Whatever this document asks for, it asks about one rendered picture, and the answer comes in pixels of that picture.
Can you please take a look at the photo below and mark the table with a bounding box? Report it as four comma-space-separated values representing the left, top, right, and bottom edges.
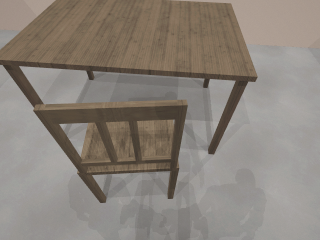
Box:
0, 0, 258, 155

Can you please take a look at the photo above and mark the chair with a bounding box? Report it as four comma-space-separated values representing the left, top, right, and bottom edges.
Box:
33, 99, 188, 203

